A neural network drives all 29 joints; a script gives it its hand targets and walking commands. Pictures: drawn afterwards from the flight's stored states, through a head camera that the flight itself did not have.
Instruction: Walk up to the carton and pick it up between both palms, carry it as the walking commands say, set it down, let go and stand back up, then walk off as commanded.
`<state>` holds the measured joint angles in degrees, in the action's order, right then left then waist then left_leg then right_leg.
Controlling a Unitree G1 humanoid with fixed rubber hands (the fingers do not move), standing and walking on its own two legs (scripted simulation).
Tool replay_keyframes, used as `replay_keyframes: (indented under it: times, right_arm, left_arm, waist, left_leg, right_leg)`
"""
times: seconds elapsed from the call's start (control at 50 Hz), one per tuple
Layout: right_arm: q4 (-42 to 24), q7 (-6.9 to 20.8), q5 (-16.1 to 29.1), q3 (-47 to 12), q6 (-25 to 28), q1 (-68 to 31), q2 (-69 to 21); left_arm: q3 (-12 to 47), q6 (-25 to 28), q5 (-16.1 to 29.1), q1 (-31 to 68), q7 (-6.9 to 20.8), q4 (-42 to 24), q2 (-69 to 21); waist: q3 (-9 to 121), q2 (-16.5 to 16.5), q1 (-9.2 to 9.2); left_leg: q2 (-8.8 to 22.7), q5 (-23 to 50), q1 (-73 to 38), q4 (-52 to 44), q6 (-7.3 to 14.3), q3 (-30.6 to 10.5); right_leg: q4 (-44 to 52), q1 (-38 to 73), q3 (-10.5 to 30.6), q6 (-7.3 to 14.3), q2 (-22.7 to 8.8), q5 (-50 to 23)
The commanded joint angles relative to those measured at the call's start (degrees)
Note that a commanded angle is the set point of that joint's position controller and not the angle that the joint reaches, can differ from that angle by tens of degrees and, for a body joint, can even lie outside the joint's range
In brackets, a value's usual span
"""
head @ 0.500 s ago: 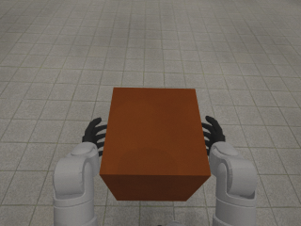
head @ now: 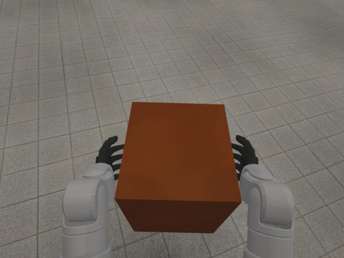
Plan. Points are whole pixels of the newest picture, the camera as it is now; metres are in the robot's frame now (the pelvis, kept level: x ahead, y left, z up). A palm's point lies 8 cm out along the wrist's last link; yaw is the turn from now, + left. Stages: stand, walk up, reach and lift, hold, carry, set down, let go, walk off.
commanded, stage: carry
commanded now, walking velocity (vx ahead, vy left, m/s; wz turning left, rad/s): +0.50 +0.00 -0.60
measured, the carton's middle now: (175, 172) +0.31 +0.02 +0.01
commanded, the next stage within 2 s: none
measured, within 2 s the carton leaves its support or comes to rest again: neither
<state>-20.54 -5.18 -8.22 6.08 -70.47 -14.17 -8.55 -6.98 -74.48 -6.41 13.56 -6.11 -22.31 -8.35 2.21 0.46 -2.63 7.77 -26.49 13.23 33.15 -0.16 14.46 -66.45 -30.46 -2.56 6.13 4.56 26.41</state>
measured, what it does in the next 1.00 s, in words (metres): walks ahead: right foot, then left foot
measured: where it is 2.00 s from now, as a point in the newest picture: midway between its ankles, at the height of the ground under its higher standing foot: (194, 114)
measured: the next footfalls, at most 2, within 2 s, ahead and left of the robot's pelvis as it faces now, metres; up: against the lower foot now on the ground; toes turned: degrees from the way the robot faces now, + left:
right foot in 0.16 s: +0.33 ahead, -0.07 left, +0.00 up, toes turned -3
left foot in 0.44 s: +0.43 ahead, +0.10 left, +0.00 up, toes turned -4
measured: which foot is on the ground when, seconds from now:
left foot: down 0.00-0.16, up 0.18-0.42, down 0.44-0.78, up 0.80-0.98, down 1.00-1.00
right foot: up 0.00-0.14, down 0.16-0.50, up 0.52-0.76, down 0.78-1.00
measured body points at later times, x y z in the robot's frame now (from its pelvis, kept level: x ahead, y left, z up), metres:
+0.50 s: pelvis +0.36 +0.01 +0.00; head +0.41 +0.03 +0.44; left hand +0.68 +0.10 +0.05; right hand +0.62 -0.19 +0.07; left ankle +0.39 +0.10 -0.73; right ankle +0.29 -0.07 -0.72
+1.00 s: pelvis +0.62 -0.05 -0.02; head +0.66 -0.04 +0.43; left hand +0.93 +0.07 +0.06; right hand +0.91 -0.22 +0.06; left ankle +0.57 +0.05 -0.72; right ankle +0.48 -0.09 -0.73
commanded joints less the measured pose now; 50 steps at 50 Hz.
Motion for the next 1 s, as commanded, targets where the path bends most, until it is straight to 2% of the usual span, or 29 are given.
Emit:
replay_keyframes:
  times: [0.0,0.06,0.08,0.1,0.12,0.14,0.16,0.18,0.2,0.22,0.26,0.32,0.36,0.4,0.42,0.44,0.46,0.5,0.52,0.64,0.7,0.72,0.74,0.76,0.78,0.84,0.92,0.96,0.98]
  right_arm:
    - [-12.06,13.26,27.43,-37.98,1.87,-27.99,-50.43]
    - [-11.61,13.44,26.64,-37.14,0.75,-27.18,-49.74]
    - [-5.30,14.03,25.19,-35.45,-0.45,-22.56,-49.10]
    - [-4.03,14.04,24.64,-34.36,-0.81,-21.97,-48.00]
    - [-6.20,13.88,25.04,-34.97,-0.49,-27.25,-45.74]
    - [-4.26,13.85,24.09,-35.15,-1.05,-24.79,-47.44]
    - [0.24,14.24,22.76,-35.99,-1.56,-19.85,-48.16]
    - [1.70,14.31,22.11,-33.98,-1.98,-17.21,-49.31]
    - [-3.39,14.35,24.01,-35.72,-1.02,-24.13,-50.50]
    - [-1.70,14.12,22.86,-34.58,-1.43,-21.53,-51.72]
    - [-1.87,14.20,24.59,-36.14,-0.04,-22.68,-54.76]
    - [-3.32,14.50,26.73,-37.00,0.70,-24.22,-56.14]
    - [-1.77,14.73,27.01,-36.64,0.67,-20.96,-55.67]
    - [-1.53,14.84,27.34,-37.66,0.92,-21.50,-56.67]
    - [-2.63,14.89,27.29,-38.07,1.17,-22.89,-56.19]
    - [-2.84,14.49,27.14,-37.80,1.17,-23.64,-54.45]
    - [-5.35,14.39,28.59,-39.04,1.49,-28.40,-53.68]
    - [-5.07,14.51,28.01,-38.21,0.61,-25.43,-53.95]
    - [-8.98,14.43,27.73,-37.78,1.32,-26.46,-52.80]
    - [-12.11,13.39,26.04,-37.26,2.21,-25.43,-52.67]
    - [-13.16,12.60,25.12,-37.89,2.57,-21.90,-52.81]
    - [-14.07,12.41,26.41,-39.39,2.51,-25.92,-51.84]
    - [-13.92,12.03,26.43,-39.84,2.16,-27.25,-50.64]
    - [-14.41,11.78,26.59,-40.08,1.69,-27.98,-51.54]
    - [-11.27,11.69,26.23,-38.85,1.21,-25.18,-52.01]
    - [-8.18,12.11,26.44,-40.02,0.35,-24.50,-52.51]
    - [-7.56,12.24,25.57,-39.47,-0.58,-23.85,-50.83]
    - [-7.36,12.35,25.20,-38.80,-0.69,-25.46,-51.20]
    - [-4.98,12.62,25.38,-38.19,-1.28,-25.07,-51.31]
  left_arm:
    - [45.79,4.85,28.97,38.90,12.46,-13.90,-52.51]
    - [46.34,4.35,29.15,39.35,12.09,-15.24,-51.00]
    - [46.35,2.87,27.61,37.80,12.42,-10.47,-50.77]
    - [44.98,2.43,26.58,35.57,12.30,-8.46,-49.96]
    - [44.81,2.83,26.95,36.63,13.04,-8.42,-49.44]
    - [44.02,2.99,26.99,38.79,13.13,-8.60,-49.01]
    - [43.00,2.40,25.92,35.00,13.32,-5.94,-48.62]
    - [42.30,2.08,25.01,28.71,13.49,-0.45,-50.83]
    - [43.00,2.56,25.67,32.19,14.06,-5.59,-51.55]
    - [42.79,1.96,25.24,30.18,14.36,-2.07,-53.15]
    - [43.66,3.46,27.25,33.54,14.44,-5.42,-55.12]
    - [43.32,4.84,26.71,35.62,13.73,-8.70,-55.36]
    - [43.73,4.25,24.51,31.37,13.25,-8.68,-53.88]
    - [44.02,4.44,24.50,31.94,13.00,-9.81,-53.06]
    - [43.35,4.23,24.14,30.86,13.17,-9.33,-52.14]
    - [42.29,3.94,25.54,31.70,13.50,-8.35,-52.74]
    - [42.67,4.24,26.59,37.39,13.83,-10.88,-51.94]
    - [42.69,4.41,26.72,35.48,13.28,-9.70,-53.63]
    - [44.19,4.66,27.01,33.75,12.79,-9.41,-56.28]
    - [46.28,5.10,28.10,34.83,12.16,-13.30,-55.55]
    - [45.14,5.07,27.83,30.56,12.40,-12.37,-56.69]
    - [43.96,5.52,27.82,31.88,12.56,-13.71,-54.62]
    - [44.54,5.32,28.45,32.00,12.83,-13.13,-52.99]
    - [42.96,4.80,28.67,33.24,13.20,-11.79,-53.64]
    - [43.70,4.41,27.89,29.95,13.18,-10.90,-52.65]
    - [42.09,4.19,26.49,33.29,13.31,-13.20,-51.39]
    - [39.96,2.53,25.69,27.60,13.86,-8.45,-50.93]
    - [41.28,2.61,26.55,29.54,14.12,-7.42,-52.09]
    - [39.99,2.08,24.91,28.10,13.82,-5.08,-51.15]
  waist:
    - [22.26,-11.81,4.42]
    - [23.53,-16.09,1.73]
    - [21.44,-20.41,1.40]
    - [24.29,-17.84,0.19]
    - [28.26,-11.07,-1.48]
    - [30.07,7.16,1.54]
    - [25.94,12.98,2.15]
    - [27.35,11.32,1.28]
    - [25.40,6.08,1.00]
    - [24.98,6.10,0.80]
    - [23.68,2.04,0.75]
    - [22.63,2.29,1.48]
    - [23.01,-2.23,1.72]
    - [26.98,0.12,3.20]
    - [28.75,-1.94,4.19]
    - [32.17,-13.95,4.66]
    - [30.36,-18.88,4.40]
    - [28.08,-11.50,4.18]
    - [27.73,-12.60,3.99]
    - [26.79,-18.41,4.52]
    - [31.69,-11.07,3.45]
    - [35.42,-10.00,2.25]
    - [35.96,0.45,1.22]
    - [38.95,14.30,2.08]
    - [36.01,13.62,1.75]
    - [23.53,6.11,0.74]
    - [19.48,8.74,0.85]
    - [23.62,12.88,1.97]
    - [27.22,8.37,4.03]
  left_leg:
    - [15.05,67.94,-48.91,-8.33,1.94,-6.51]
    - [8.33,83.38,-32.48,0.86,-0.42,5.23]
    - [7.22,87.68,-29.34,8.12,-1.54,7.87]
    - [5.40,89.73,-24.87,19.47,-2.54,8.61]
    - [4.52,67.90,-12.55,33.14,-3.75,4.18]
    - [-3.03,26.27,3.82,45.19,-5.19,-1.18]
    - [-10.10,-7.55,19.25,52.66,-5.05,-5.83]
    - [-9.31,-7.99,25.82,53.10,-4.56,-14.02]
    - [-5.58,-3.62,26.76,53.04,-3.78,-16.59]
    - [-3.64,-9.42,32.74,41.81,-2.56,-21.55]
    - [-2.97,-6.75,34.03,36.94,-2.36,-18.40]
    - [0.01,-7.78,18.87,15.23,-0.56,-23.13]
    - [-2.99,-1.08,9.17,1.42,-1.86,-15.84]
    - [-5.38,18.01,-5.17,-12.28,-2.26,-7.15]
    - [0.33,27.82,-16.76,-16.96,-0.83,-11.13]
    - [13.72,55.59,-30.80,-12.64,5.00,-24.93]
    - [18.34,81.06,-38.50,-6.52,10.98,-28.31]
    - [16.74,91.62,-43.24,-4.19,8.29,-25.11]
    - [15.62,98.33,-46.44,-4.33,5.66,-23.83]
    - [9.19,97.12,-49.46,-2.58,4.64,-17.22]
    - [4.48,92.98,-30.22,5.08,0.96,-9.51]
    - [2.21,80.77,-17.58,12.05,-1.14,-7.61]
    - [-0.73,51.45,-1.10,21.22,-2.76,-6.02]
    - [-6.54,1.98,18.74,31.74,-3.41,-5.46]
    - [-9.01,-8.10,28.52,33.77,-2.73,-7.45]
    - [-5.34,-11.53,39.92,25.16,-0.08,-9.56]
    - [-7.34,5.18,21.25,5.04,-1.12,-5.01]
    - [-12.21,13.04,10.01,-1.85,-1.44,1.89]
    - [-9.20,26.31,-4.23,-8.68,0.11,0.01]
  right_leg:
    - [15.27,-24.11,-4.85,-2.50,-4.29,-9.27]
    - [34.24,7.00,-16.85,-2.18,4.54,-21.23]
    - [38.18,11.77,-17.14,-1.13,6.88,-24.10]
    - [43.86,21.81,-16.75,-0.39,9.45,-25.89]
    - [44.11,34.24,-3.03,2.61,1.24,-30.69]
    - [39.90,44.56,24.11,9.84,-11.77,-52.65]
    - [42.31,51.37,39.29,13.27,-16.60,-65.89]
    - [39.36,54.53,44.34,18.58,-20.95,-71.79]
    - [38.58,52.29,35.60,16.76,-19.38,-69.94]
    - [36.67,57.51,34.82,14.95,-18.19,-69.13]
    - [38.90,52.18,33.08,12.88,-15.97,-64.80]
    - [39.84,33.93,29.36,9.37,-15.80,-49.97]
    - [39.50,28.59,22.57,7.85,-15.81,-53.07]
    - [35.77,25.54,10.69,3.55,-10.58,-47.77]
    - [30.22,18.10,8.18,-0.27,-7.25,-39.22]
    - [19.10,3.74,4.22,-3.13,-1.95,-23.61]
    - [14.40,-5.25,3.82,-4.26,-0.96,0.68]
    - [10.58,-12.73,2.39,-3.68,-0.75,3.39]
    - [11.71,-16.72,1.81,-4.17,-0.17,-0.24]
    - [30.25,-16.44,-4.27,-5.83,0.80,-9.32]
    - [42.39,10.49,-8.81,-5.82,1.32,-23.88]
    - [41.75,26.12,-3.25,-3.11,-4.72,-43.17]
    - [40.03,41.67,5.54,-0.38,-13.33,-79.08]
    - [31.56,61.46,15.80,4.59,-24.67,-119.57]
    - [30.09,65.29,16.46,7.44,-26.93,-122.66]
    - [31.85,60.78,16.03,6.96,-25.34,-96.26]
    - [31.67,45.10,5.32,3.09,-20.93,-83.47]
    - [22.00,41.21,-1.76,0.08,-18.09,-103.80]
    - [11.90,32.77,-3.81,-3.22,-17.42,-98.24]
